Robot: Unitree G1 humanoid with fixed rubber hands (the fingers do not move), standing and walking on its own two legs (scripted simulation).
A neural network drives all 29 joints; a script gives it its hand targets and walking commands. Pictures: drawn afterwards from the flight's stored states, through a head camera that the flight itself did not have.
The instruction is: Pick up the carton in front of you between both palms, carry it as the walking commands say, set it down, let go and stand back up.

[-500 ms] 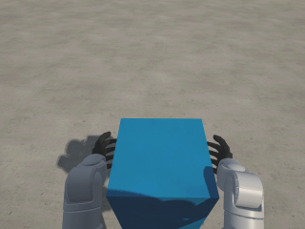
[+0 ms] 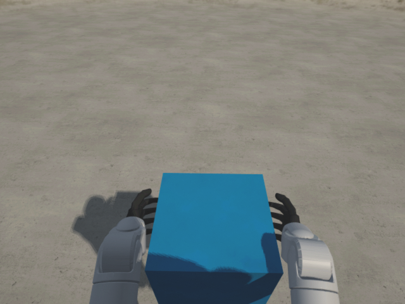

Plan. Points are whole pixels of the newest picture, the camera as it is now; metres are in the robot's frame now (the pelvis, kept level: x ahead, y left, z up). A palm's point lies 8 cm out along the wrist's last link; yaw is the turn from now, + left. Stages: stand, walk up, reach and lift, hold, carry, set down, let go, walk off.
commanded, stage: carry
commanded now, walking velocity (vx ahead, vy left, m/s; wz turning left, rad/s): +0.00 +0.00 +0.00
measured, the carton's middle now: (211, 246) +0.27 +0.00 -0.02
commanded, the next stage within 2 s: hold in 0.56 s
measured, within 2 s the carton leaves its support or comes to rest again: neither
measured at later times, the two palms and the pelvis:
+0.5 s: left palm (133, 231) +0.26 +0.15 +0.05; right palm (285, 237) +0.26 -0.14 +0.04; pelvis -0.03 +0.00 +0.00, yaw +0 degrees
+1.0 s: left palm (114, 249) +0.22 +0.18 +0.05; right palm (272, 232) +0.26 -0.12 +0.05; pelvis -0.04 -0.02 +0.01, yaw +9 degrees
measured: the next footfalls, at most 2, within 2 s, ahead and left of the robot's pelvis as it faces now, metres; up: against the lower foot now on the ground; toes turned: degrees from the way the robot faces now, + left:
none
